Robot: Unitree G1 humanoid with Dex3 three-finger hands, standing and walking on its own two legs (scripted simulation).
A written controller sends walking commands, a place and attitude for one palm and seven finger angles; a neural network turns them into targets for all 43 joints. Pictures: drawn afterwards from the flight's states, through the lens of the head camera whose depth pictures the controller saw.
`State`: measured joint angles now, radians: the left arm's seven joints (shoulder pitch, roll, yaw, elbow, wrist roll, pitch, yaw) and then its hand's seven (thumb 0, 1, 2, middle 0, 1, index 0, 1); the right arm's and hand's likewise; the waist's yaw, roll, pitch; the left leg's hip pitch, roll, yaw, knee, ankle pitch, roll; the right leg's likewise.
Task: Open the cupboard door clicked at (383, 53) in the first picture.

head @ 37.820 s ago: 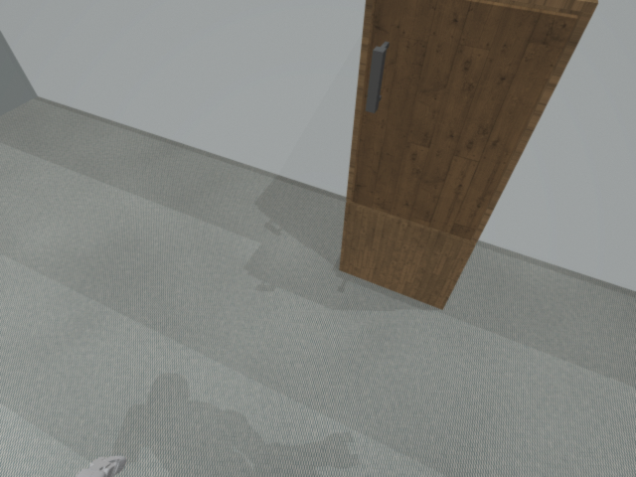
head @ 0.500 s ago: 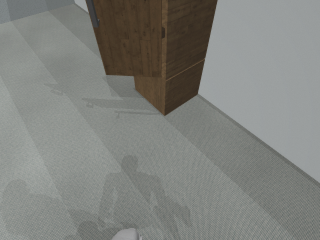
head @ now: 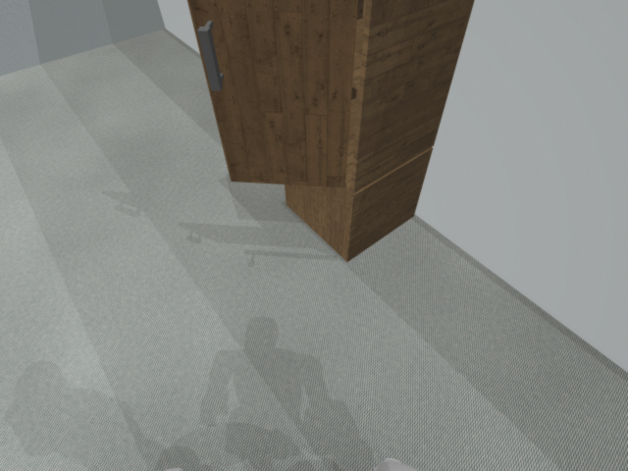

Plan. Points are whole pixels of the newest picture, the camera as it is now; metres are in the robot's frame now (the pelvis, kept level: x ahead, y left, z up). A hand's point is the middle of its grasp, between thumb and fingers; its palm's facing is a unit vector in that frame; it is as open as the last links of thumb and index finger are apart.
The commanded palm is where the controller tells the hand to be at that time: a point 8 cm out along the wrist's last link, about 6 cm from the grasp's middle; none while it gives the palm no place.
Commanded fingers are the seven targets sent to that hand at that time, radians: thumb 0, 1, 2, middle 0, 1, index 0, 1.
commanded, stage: take the last steps up to it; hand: left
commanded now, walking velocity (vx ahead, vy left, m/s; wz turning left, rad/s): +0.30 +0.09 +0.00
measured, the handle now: (213, 56) +0.96 +0.29 +0.06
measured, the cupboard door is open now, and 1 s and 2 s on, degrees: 46 46 46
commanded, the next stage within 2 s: come to a stop and stand still in 0.76 s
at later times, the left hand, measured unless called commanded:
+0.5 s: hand out of the picture +0.15 +0.23 -0.19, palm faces +0.10 -0.98 -0.17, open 7.3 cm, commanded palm none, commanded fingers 0.00 0.90 0.90 -0.20 -0.30 -0.20 -0.30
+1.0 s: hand (209, 294) +0.44 +0.24 -0.17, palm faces -0.03 -0.98 -0.21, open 7.4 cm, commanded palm none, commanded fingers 0.00 0.90 0.90 -0.20 -0.30 -0.20 -0.30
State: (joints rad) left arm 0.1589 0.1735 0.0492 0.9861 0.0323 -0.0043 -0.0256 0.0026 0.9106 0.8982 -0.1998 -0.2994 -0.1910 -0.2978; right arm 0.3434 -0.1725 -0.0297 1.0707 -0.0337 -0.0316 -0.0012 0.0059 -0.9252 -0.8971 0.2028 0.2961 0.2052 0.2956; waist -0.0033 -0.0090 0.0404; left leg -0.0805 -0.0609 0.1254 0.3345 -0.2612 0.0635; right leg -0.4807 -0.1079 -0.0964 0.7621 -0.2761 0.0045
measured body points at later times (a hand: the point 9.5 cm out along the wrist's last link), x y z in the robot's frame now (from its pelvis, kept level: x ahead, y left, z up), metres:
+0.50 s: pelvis +0.20 +0.06 -0.02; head +0.22 +0.07 +0.43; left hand +0.14 +0.29 -0.18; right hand +0.29 -0.19 -0.15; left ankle +0.28 +0.16 -0.74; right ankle +0.10 -0.10 -0.73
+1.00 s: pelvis +0.35 +0.06 -0.01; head +0.38 +0.05 +0.44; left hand +0.44 +0.29 -0.15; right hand +0.31 -0.15 -0.17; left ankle +0.30 +0.17 -0.72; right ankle +0.38 -0.04 -0.74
